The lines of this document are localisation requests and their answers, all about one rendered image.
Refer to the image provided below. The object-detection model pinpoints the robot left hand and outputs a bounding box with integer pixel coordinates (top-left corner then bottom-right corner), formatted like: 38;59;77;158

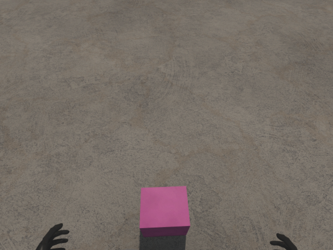
36;223;69;250

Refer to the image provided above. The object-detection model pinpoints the robot right hand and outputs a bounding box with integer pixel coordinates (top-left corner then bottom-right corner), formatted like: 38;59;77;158
270;233;298;250

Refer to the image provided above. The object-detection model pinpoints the carton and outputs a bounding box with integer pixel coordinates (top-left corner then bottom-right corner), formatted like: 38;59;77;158
139;186;190;237

